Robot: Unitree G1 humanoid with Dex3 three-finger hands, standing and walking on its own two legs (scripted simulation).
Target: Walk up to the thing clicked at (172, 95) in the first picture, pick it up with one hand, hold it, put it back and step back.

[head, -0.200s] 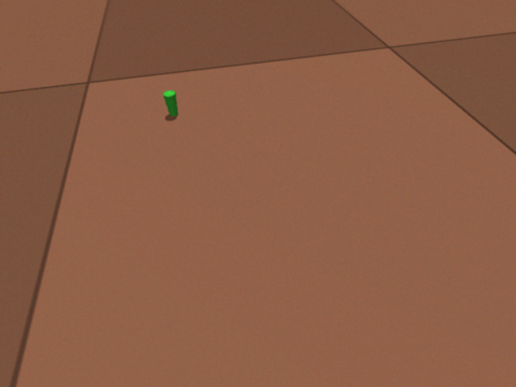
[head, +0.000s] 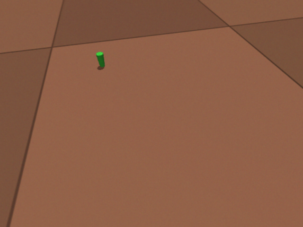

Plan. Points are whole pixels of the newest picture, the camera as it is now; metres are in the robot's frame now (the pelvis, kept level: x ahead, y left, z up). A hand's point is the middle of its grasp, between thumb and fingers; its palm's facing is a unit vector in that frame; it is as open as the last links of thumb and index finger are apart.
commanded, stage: stand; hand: left
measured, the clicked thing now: (101, 59) +1.92 +0.63 -0.70
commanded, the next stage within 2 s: walk up in 0.92 s
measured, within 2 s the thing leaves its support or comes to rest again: neither
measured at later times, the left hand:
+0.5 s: hand out of the picture +0.08 +0.25 -0.16, palm faces -0.03 -0.94 -0.34, open 7.4 cm
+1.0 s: hand out of the picture +0.08 +0.26 -0.15, palm faces +0.01 -0.94 -0.33, open 7.4 cm
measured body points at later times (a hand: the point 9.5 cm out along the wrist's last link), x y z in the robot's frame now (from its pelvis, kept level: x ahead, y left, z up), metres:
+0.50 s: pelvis +0.00 +0.00 +0.00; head +0.01 +0.00 +0.45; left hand +0.08 +0.30 -0.13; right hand +0.08 -0.30 -0.13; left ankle +0.00 +0.13 -0.75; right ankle +0.00 -0.12 -0.75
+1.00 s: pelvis +0.01 +0.00 +0.00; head +0.02 +0.00 +0.45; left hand +0.08 +0.31 -0.13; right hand +0.09 -0.31 -0.13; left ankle +0.00 +0.12 -0.74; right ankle +0.00 -0.12 -0.74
